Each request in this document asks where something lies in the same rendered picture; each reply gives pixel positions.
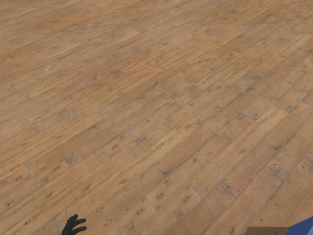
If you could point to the robot left hand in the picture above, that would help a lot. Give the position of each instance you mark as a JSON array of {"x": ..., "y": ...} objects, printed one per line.
[{"x": 71, "y": 223}]

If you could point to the carton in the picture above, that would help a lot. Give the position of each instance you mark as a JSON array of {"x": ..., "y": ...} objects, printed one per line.
[{"x": 304, "y": 227}]

